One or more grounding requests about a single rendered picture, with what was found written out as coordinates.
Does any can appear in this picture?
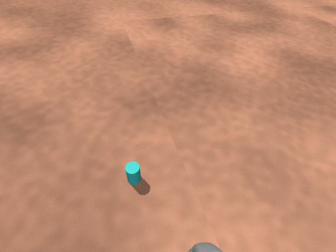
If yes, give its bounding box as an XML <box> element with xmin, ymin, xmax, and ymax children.
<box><xmin>125</xmin><ymin>161</ymin><xmax>141</xmax><ymax>185</ymax></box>

